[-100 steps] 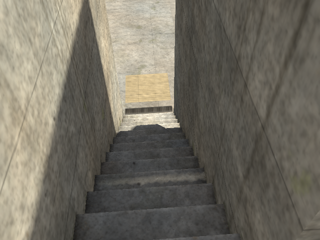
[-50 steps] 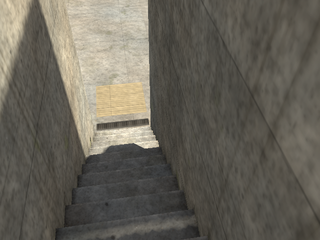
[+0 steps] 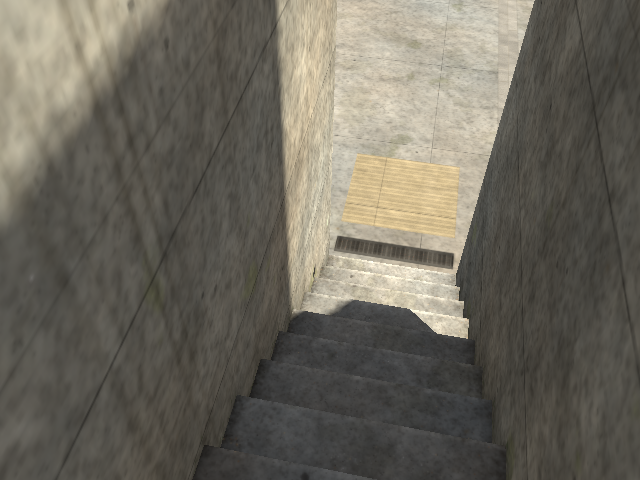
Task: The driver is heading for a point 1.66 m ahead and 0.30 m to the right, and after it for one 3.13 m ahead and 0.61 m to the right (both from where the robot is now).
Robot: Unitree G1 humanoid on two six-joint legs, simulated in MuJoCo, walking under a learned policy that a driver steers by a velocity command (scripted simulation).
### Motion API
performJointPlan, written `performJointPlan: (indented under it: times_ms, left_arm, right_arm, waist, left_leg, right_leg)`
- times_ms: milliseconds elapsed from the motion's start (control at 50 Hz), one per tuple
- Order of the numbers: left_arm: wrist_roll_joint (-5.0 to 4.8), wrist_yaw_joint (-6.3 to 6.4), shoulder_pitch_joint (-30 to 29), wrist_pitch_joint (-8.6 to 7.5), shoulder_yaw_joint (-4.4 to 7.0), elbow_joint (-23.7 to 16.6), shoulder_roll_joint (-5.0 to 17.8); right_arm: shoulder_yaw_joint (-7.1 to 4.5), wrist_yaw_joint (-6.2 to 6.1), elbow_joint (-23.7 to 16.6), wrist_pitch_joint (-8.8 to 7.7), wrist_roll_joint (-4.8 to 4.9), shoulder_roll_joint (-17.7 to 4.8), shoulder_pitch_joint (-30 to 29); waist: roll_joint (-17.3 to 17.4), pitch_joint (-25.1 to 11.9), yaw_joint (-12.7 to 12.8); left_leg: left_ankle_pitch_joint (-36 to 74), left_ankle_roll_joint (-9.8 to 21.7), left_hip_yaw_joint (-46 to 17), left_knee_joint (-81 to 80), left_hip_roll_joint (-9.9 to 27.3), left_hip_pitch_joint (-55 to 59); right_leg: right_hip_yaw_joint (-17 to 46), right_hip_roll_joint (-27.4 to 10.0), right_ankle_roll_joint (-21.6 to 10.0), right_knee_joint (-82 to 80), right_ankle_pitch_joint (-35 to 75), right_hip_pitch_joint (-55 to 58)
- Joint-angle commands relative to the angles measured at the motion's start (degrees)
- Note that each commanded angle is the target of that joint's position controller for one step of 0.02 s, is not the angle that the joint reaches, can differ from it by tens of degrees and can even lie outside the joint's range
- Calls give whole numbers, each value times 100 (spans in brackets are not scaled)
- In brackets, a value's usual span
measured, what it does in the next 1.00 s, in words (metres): goes down: left foot 0.19 m lower, then right foot 0.19 m lower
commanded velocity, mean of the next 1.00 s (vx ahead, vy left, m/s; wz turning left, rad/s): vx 0.30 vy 0.00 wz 0.02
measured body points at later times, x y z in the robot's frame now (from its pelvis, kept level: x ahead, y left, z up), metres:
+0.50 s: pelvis +0.25 -0.01 -0.19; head +0.26 +0.00 +0.25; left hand +0.23 +0.24 -0.34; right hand +0.32 -0.23 -0.34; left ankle +0.28 +0.09 -0.91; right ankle +0.23 -0.15 -0.73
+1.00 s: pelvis +0.40 -0.12 -0.36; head +0.38 -0.18 +0.09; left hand +0.43 +0.11 -0.49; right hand +0.43 -0.36 -0.54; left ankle +0.38 +0.02 -0.79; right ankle +0.46 -0.21 -1.10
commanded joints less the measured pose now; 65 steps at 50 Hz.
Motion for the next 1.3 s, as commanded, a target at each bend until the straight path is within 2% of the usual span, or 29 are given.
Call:
performJointPlan:
  times_ms: [20, 60, 100, 140, 160, 200, 260, 300, 360, 400, 440, 460, 500, 540, 560, 600, 620, 660, 680, 760, 820, 860, 900, 920, 960, 1020, 1040, 1060, 1300]
  left_arm:
    - [17, 176, 101, -203, -258, -72, -848]
    - [-180, 334, -556, -521, -360, -313, -903]
    - [-53, 421, -265, -607, -330, -150, -72]
    - [-145, 527, 801, -581, -402, 44, -221]
    - [-838, 816, 1734, -427, 79, 365, 572]
    - [-691, 976, 2165, -276, 187, 369, 472]
    - [-585, 941, 1575, -56, 191, 215, 41]
    - [-592, 879, 1741, 19, 275, 245, -83]
    - [-647, 859, 367, -18, 421, 129, 356]
    - [-762, 855, 1265, -91, 347, -258, -236]
    - [-345, 847, 688, 29, 262, -376, -105]
    - [-47, 400, 638, 48, -11, -805, -664]
    - [-64, 65, 1094, 123, 82, -201, -264]
    - [-46, -152, 1463, 105, 69, 160, -158]
    - [-261, 559, 992, 177, 282, 33, 109]
    - [-277, 952, -279, 156, 266, -548, 256]
    - [94, 169, -307, 189, 53, -429, 134]
    - [32, -239, -240, 317, -71, -294, -34]
    - [-403, 500, -1491, 147, 140, -1022, -16]
    - [-800, 797, -1370, 103, 163, -852, 103]
    - [-648, 663, 1185, 62, 369, 217, 567]
    - [-413, 416, 1850, 6, 321, 431, 1003]
    - [-817, 547, 1271, 108, 320, 254, 917]
    - [-783, 630, 463, 238, 168, -80, 609]
    - [-504, 894, -211, 323, -5, -427, 504]
    - [-591, 909, 79, 304, -201, -499, 253]
    - [455, 302, 230, -137, 50, -620, 1417]
    - [-787, 699, 195, -18, -167, -390, 57]
    - [-521, 929, 1088, 86, -251, -1066, 448]
  right_arm:
    - [208, -136, -540, 10, -184, 351, 319]
    - [36, -127, -351, -11, -112, -75, 294]
    - [49, 47, -297, -94, -185, 4, 172]
    - [-15, -16, -551, -125, -264, -479, -765]
    - [-97, -551, -968, -12, 333, -158, -1859]
    - [-199, -827, -1041, 62, 559, -473, -2444]
    - [-66, -680, -1193, 165, 763, 117, -3144]
    - [4, -686, -1057, 127, 715, 406, -2756]
    - [-433, -775, 154, 258, 509, -580, 709]
    - [-449, -602, 149, 92, 404, -936, 1224]
    - [-549, -749, 130, 5, 528, -776, 953]
    - [-349, -190, -110, -166, -62, -478, 269]
    - [-202, -152, -454, -215, -113, 110, -756]
    - [-162, -205, -418, -324, -37, -180, -480]
    - [-257, -750, -291, -199, 482, -176, -430]
    - [-404, -985, 86, -218, 771, -444, 90]
    - [-164, -771, 109, -421, 108, -200, 441]
    - [-141, -677, 277, -400, -62, -40, 903]
    - [-345, -947, 86, -191, 842, -192, 242]
    - [-296, -1131, -93, 283, 469, -267, 75]
    - [-337, -912, -35, 310, 448, -268, 460]
    - [-269, -860, -50, 411, 733, 330, 1233]
    - [-218, -988, -330, 581, 407, 83, 599]
    - [-281, -978, -394, 713, 148, -233, -191]
    - [-179, -1036, -787, 901, 343, -59, -968]
    - [-122, -1044, -799, 1070, 361, 102, -1051]
    - [148, -555, -1329, 607, 417, 127, 251]
    - [-139, -870, -1039, 807, 283, 63, -1311]
    - [-103, -1070, -1915, 1129, 472, 40, -2331]
  waist:
    - [264, 726, -443]
    - [453, 620, -437]
    - [-158, 237, -464]
    - [-108, 272, 301]
    - [-184, -410, 461]
    - [93, 61, 802]
    - [-143, 1132, 1074]
    - [72, 1355, 1012]
    - [-215, 395, -991]
    - [800, -563, -338]
    - [1001, -390, -492]
    - [316, -292, 92]
    - [-837, 747, 615]
    - [311, 184, 797]
    - [-164, -235, 791]
    - [716, -77, 256]
    - [940, 938, -70]
    - [171, 737, -120]
    - [65, -29, -65]
    - [732, 591, -366]
    - [-372, 236, 475]
    - [-1804, -308, 155]
    - [-2020, -289, 317]
    - [-1090, 136, 302]
    - [-984, 574, 73]
    - [-870, 554, 48]
    - [-1702, 1567, -243]
    - [-135, 538, 17]
    - [-459, 354, 450]
  left_leg:
    - [2777, 151, -564, -2026, 1217, -2465]
    - [4490, 13, 153, -4549, 1145, 348]
    - [4458, -350, 640, -3850, 850, 1941]
    - [4868, -429, -281, -5594, 1201, -1317]
    - [4522, -686, -435, -6442, 911, -687]
    - [4377, -1044, -462, -7293, 670, -1208]
    - [4517, -1093, 563, -8866, 117, 1481]
    - [4495, -1023, 967, -8861, -100, 3148]
    - [4869, -279, 30, -9610, 747, 6309]
    - [7481, 606, -1330, -7922, 2439, 8097]
    - [3649, 1520, -2150, -8302, 2687, 7243]
    - [2535, 1459, -2052, -9047, 2300, 4952]
    - [2269, 1501, -1459, -9224, 1890, 1336]
    - [2561, 1345, -603, -8592, 1098, 60]
    - [4979, 878, -761, -8644, 1561, 1550]
    - [3273, 703, -1157, -7848, 1462, 3090]
    - [2582, 716, -1120, -7447, 1682, 2911]
    - [744, 515, -789, -7020, 1323, 1843]
    - [1141, 490, -1133, -7379, 1138, 2236]
    - [1664, 430, -751, -6730, 939, 2390]
    - [642, 385, -159, -4486, 414, 1605]
    - [-3739, 48, 477, -186, -584, -788]
    - [-2135, -257, 169, 644, -359, -1714]
    - [-964, -393, -96, 656, -278, -1506]
    - [-13, -701, -189, 487, -268, -808]
    - [-7, -942, -98, 929, -573, -755]
    - [1365, -752, -109, 2141, -151, -2315]
    - [1058, -989, -510, 647, -677, -1044]
    - [240, -1377, -443, 894, -792, -1158]
  right_leg:
    - [2477, -1877, -1327, -1549, 854, 185]
    - [1193, -897, -1306, -1460, 525, -2502]
    - [877, -558, -1065, -556, 411, -3264]
    - [1814, -1155, -1148, 366, 989, 284]
    - [2855, -1633, -1268, 581, 924, 1668]
    - [2765, -1348, -1047, 1394, 1186, 2492]
    - [1740, -666, -708, 1038, 1110, 54]
    - [1625, -499, -650, 1887, 1073, -987]
    - [1123, -114, -536, 5631, 259, -2190]
    - [1162, 217, -336, 7624, -3155, -4200]
    - [1462, -169, -253, 7537, -2912, -5238]
    - [1378, -741, 16, 6495, 171, -4973]
    - [1164, -1057, 261, 3904, 2124, -3114]
    - [437, -692, 388, 4431, 2924, -1274]
    - [836, -504, 546, 3590, 2249, -425]
    - [1505, -665, 564, 2377, 3256, -2018]
    - [1563, -1097, 530, 1975, 3791, -3494]
    - [1334, -1232, 310, 315, 5997, -1949]
    - [1266, -616, 516, 390, 4647, -778]
    - [1246, -903, 694, -1876, 3725, 187]
    - [668, -1064, 449, -2610, 4284, 3203]
    - [1288, -1998, 84, 242, 8775, 4656]
    - [2938, -2689, -723, -1275, 3010, 3423]
    - [3076, -2425, -559, -2065, 337, 2343]
    - [2966, -2457, -942, -2359, 616, 720]
    - [2399, -1941, -841, -2099, 1414, 349]
    - [1761, -1363, -917, -2120, 816, -268]
    - [2255, -1655, -866, -1601, 1477, 429]
    - [2693, -1719, -1140, -1730, 1621, 1245]
Velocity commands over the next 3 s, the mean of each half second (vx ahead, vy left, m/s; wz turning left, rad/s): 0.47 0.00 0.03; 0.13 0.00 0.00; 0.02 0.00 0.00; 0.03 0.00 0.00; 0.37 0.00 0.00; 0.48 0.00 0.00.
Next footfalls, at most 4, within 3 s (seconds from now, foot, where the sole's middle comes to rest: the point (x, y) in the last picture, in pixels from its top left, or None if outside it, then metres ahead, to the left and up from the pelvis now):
0.36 left None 0.33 0.09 -0.94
0.82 right None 0.50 -0.21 -1.13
1.58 left None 0.33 0.04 -0.94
2.22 right None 0.47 -0.25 -1.13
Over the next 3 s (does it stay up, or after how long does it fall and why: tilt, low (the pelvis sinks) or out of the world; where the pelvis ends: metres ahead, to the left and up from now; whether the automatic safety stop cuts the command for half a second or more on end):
stays up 0.78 -0.13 -0.58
